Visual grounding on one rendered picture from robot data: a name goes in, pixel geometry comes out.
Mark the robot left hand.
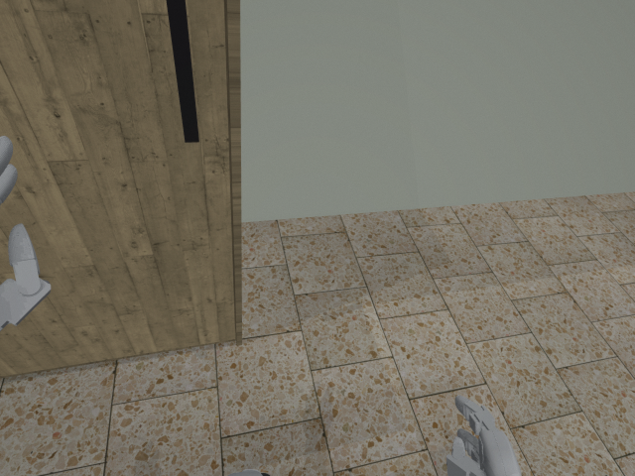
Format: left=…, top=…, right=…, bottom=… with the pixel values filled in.
left=0, top=136, right=51, bottom=331

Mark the robot right hand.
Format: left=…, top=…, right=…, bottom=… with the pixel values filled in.
left=446, top=396, right=522, bottom=476

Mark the handle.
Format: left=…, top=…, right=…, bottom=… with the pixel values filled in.
left=167, top=0, right=199, bottom=143

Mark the wardrobe door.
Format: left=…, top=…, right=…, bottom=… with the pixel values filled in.
left=0, top=0, right=235, bottom=377

